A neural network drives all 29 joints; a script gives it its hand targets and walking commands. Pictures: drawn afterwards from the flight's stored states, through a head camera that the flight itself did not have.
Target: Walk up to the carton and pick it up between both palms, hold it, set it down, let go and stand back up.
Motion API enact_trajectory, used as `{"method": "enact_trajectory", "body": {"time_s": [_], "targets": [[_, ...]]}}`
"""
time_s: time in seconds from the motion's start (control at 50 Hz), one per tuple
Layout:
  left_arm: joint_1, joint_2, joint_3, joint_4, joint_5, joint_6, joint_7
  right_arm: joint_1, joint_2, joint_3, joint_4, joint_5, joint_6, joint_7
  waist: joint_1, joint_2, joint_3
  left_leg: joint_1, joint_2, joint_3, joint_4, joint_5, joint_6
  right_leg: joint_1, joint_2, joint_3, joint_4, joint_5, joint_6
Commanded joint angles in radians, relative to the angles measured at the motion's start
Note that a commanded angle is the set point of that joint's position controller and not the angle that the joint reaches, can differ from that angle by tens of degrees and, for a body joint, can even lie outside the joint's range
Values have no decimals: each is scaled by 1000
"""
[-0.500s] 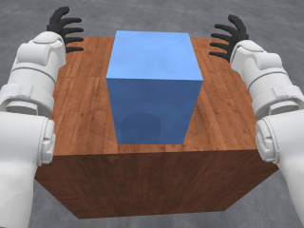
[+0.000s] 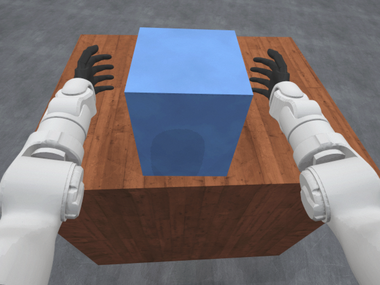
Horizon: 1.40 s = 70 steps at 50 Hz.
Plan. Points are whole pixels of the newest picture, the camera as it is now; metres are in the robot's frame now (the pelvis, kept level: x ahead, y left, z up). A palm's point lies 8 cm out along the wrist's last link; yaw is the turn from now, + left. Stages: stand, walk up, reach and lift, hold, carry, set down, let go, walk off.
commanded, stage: reach and lift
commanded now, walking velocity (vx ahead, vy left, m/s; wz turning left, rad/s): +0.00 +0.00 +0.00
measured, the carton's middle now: (186, 107) +0.48 +0.01 +0.11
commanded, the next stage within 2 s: none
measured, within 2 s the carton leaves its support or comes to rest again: neither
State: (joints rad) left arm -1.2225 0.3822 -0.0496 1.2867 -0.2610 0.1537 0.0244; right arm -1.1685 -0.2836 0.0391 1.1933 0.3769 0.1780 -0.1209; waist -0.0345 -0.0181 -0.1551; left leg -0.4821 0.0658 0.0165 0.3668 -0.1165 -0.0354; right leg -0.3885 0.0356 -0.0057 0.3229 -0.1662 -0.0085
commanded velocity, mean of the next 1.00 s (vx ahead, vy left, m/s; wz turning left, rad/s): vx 0.00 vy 0.00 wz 0.00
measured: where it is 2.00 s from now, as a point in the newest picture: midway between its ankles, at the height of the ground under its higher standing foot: outside the picture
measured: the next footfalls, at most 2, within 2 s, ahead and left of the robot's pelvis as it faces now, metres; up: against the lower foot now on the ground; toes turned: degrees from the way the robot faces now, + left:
none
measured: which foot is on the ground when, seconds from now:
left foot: down 0.00-1.00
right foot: down 0.00-1.00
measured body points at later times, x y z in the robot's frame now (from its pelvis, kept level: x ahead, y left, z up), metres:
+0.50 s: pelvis +0.00 +0.01 +0.00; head +0.05 +0.03 +0.44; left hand +0.50 +0.19 +0.16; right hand +0.48 -0.16 +0.16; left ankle +0.02 +0.14 -0.74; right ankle -0.02 -0.11 -0.74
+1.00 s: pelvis +0.00 +0.01 +0.00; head +0.05 +0.03 +0.44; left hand +0.50 +0.16 +0.16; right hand +0.48 -0.14 +0.16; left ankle +0.02 +0.14 -0.74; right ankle -0.02 -0.11 -0.74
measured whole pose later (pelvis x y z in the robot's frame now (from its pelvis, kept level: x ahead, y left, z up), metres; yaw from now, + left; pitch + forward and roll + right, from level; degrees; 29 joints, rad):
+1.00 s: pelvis +0.00 +0.01 +0.00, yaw -2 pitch +16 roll -1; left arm -1.25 0.19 0.16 1.33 -0.04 0.06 0.14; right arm -1.18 -0.16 -0.15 1.24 0.18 0.10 -0.15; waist -0.02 -0.03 -0.18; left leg -0.54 0.06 0.05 0.37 -0.11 -0.02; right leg -0.45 0.03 0.02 0.33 -0.16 0.00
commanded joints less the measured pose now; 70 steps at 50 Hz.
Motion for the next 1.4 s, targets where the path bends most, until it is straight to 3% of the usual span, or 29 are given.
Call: {"method": "enact_trajectory", "body": {"time_s": [0.0,0.16,0.42,0.78,1.14,1.22,1.26,1.32,1.38], "targets": [[-465,122,28,-117,6,-110,6,-473,-141,-32,-153,-28,-86,-2,10,60,-637,436,-51,15,83,296,-23,54,0,-49,29,454,72],[-486,96,25,-57,6,-175,14,-481,-138,-41,-113,-41,-140,-3,3,54,-697,391,-50,20,108,297,-29,34,-6,-45,57,470,70],[-487,15,29,-35,43,-158,37,-478,-110,-47,-33,-29,-133,18,12,81,-631,440,-36,14,113,325,-41,-53,2,-52,30,377,48],[-500,-101,198,-122,214,-123,97,-492,18,-182,-110,-191,-106,-20,29,50,-632,426,-47,46,80,309,-34,42,3,-40,20,410,54],[-516,-201,239,-135,266,-153,98,-484,120,-216,-123,-247,-118,5,23,47,-614,450,-48,52,74,319,-23,29,-3,-44,-1,391,50],[-518,-298,300,-154,345,-156,65,-478,234,-273,-148,-335,-125,40,22,47,-593,466,-52,61,54,314,-17,62,-8,-49,-14,392,51],[-515,-409,379,-173,439,-150,19,-471,370,-347,-177,-445,-131,83,21,47,-572,486,-58,73,27,305,-12,111,-13,-57,-28,399,53],[-455,-670,493,-183,614,-120,-86,-438,679,-467,-252,-678,-149,185,25,46,-519,523,-67,98,-33,292,0,241,-21,-72,-42,450,63],[-361,-733,532,-234,677,-69,-120,-367,765,-510,-326,-768,-162,236,41,46,-478,554,-72,119,-48,320,-2,318,-22,-86,-16,491,80]]}}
